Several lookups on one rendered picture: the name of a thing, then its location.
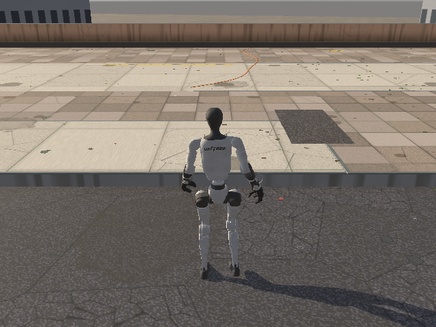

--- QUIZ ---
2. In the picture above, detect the right robot forearm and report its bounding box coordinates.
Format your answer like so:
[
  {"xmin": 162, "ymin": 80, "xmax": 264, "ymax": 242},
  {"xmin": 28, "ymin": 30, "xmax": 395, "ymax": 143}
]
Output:
[{"xmin": 245, "ymin": 163, "xmax": 261, "ymax": 191}]

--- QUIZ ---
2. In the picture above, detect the robot left upper arm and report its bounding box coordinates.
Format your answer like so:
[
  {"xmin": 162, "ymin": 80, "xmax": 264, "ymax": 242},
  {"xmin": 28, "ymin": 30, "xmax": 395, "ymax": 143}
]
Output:
[{"xmin": 185, "ymin": 138, "xmax": 202, "ymax": 174}]

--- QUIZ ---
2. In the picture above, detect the left robot thigh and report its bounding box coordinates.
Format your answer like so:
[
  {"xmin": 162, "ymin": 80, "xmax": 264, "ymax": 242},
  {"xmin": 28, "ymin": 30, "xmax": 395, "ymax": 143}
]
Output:
[{"xmin": 196, "ymin": 190, "xmax": 211, "ymax": 236}]

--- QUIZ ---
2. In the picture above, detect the robot right upper arm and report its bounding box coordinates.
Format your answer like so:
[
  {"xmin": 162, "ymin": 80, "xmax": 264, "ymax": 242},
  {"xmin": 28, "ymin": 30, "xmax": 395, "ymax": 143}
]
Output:
[{"xmin": 230, "ymin": 136, "xmax": 251, "ymax": 174}]

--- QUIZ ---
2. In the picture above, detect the right robot hand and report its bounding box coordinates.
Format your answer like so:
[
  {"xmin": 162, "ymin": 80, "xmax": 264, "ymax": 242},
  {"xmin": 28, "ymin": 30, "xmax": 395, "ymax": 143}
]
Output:
[{"xmin": 248, "ymin": 187, "xmax": 264, "ymax": 204}]

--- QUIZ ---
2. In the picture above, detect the robot right foot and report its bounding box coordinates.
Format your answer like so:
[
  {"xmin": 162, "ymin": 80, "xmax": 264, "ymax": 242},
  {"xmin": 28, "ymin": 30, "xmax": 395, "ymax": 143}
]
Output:
[{"xmin": 229, "ymin": 260, "xmax": 240, "ymax": 277}]

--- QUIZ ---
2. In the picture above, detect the left robot hand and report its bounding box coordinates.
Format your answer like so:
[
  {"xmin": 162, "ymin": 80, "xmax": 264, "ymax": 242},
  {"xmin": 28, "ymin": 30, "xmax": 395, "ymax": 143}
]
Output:
[{"xmin": 181, "ymin": 181, "xmax": 196, "ymax": 193}]

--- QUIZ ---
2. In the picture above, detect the left robot forearm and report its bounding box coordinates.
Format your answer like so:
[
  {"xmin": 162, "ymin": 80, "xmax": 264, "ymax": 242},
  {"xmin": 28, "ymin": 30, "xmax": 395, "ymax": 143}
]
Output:
[{"xmin": 182, "ymin": 164, "xmax": 192, "ymax": 184}]

